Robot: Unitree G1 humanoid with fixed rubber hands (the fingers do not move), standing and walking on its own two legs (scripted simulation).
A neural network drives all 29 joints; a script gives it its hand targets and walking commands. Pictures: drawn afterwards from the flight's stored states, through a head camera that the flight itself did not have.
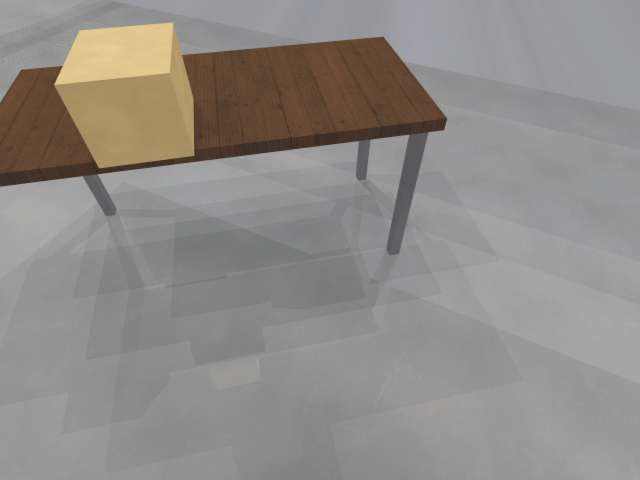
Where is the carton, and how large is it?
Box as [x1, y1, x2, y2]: [54, 23, 193, 167]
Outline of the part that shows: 173,23 161,23 79,31 54,85 99,167 193,155 193,101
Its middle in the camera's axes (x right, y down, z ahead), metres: -0.45 -0.36 +0.98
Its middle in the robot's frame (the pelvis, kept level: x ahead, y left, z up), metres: +0.98 +0.48 -0.02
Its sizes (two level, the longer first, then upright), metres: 0.284 0.228 0.214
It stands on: a table, 0.63 m high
